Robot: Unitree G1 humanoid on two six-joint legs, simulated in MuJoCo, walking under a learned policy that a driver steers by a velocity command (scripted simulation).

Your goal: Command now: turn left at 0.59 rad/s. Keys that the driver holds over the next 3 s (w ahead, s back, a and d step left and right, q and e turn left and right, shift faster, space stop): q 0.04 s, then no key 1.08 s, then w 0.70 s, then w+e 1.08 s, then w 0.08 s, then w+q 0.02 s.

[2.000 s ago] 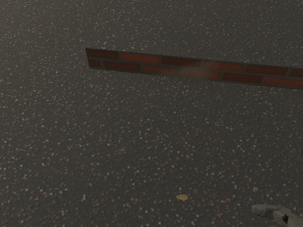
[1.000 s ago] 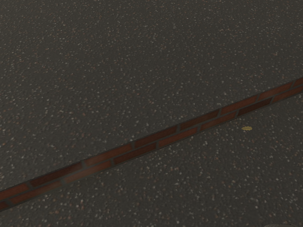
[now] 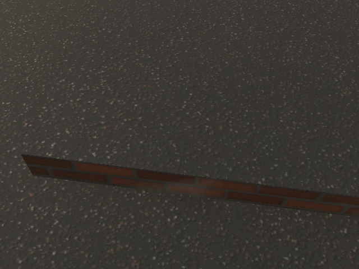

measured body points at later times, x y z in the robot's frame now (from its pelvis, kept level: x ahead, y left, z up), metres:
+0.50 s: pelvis +0.02 -0.03 -0.01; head +0.03 -0.03 +0.44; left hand +0.15 +0.24 -0.10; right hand +0.19 -0.27 -0.11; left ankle +0.02 +0.10 -0.74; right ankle +0.03 -0.15 -0.74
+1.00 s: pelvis +0.03 -0.04 -0.01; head +0.04 -0.04 +0.44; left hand +0.14 +0.23 -0.11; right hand +0.20 -0.27 -0.11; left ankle +0.02 +0.10 -0.74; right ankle +0.03 -0.15 -0.74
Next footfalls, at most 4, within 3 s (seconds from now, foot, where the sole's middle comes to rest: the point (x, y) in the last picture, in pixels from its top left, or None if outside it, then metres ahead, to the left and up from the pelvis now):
0.28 right None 0.07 -0.14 -0.78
1.82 right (203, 263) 0.46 -0.09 -0.78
2.28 left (149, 223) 0.60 0.11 -0.78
2.76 right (237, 152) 0.84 -0.22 -0.62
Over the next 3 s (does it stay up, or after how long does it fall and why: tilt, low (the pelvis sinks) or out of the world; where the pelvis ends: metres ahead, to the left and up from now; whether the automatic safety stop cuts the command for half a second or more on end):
stays up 0.82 -0.19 0.11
